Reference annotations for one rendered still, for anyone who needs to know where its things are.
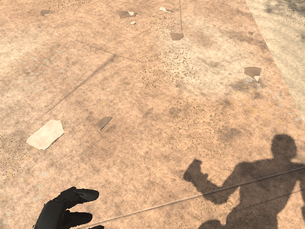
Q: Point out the left robot hand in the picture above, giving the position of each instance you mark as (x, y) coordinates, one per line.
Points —
(55, 215)

